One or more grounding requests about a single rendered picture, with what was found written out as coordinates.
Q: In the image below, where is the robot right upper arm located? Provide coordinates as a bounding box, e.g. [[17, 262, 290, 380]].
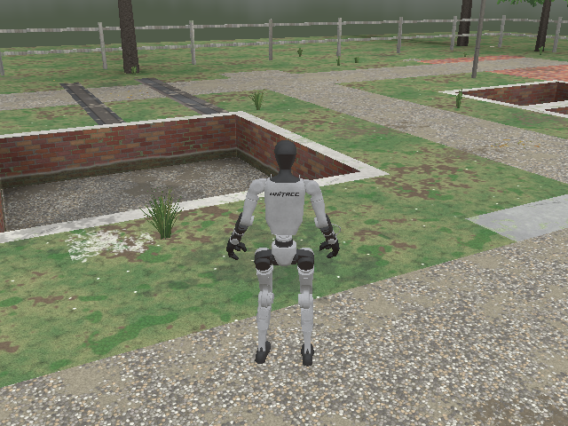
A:
[[304, 179, 328, 228]]

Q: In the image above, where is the left robot forearm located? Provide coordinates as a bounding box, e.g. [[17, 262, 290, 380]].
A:
[[230, 212, 248, 245]]

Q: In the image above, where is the robot left upper arm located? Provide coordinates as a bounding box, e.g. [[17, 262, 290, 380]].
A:
[[240, 178, 266, 226]]

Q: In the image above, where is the robot left thigh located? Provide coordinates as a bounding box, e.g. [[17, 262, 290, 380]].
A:
[[254, 248, 274, 308]]

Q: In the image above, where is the left robot hand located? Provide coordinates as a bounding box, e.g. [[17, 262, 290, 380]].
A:
[[226, 239, 247, 260]]

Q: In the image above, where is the right robot forearm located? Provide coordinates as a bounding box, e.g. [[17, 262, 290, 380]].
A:
[[320, 214, 337, 245]]

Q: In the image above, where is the right robot hand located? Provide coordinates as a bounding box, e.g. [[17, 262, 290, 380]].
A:
[[319, 240, 340, 258]]

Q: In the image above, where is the robot thigh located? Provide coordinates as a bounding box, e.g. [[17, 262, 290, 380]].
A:
[[254, 248, 274, 308], [296, 248, 314, 309]]

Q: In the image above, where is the robot right thigh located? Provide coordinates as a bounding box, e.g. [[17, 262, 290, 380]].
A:
[[296, 248, 314, 309]]

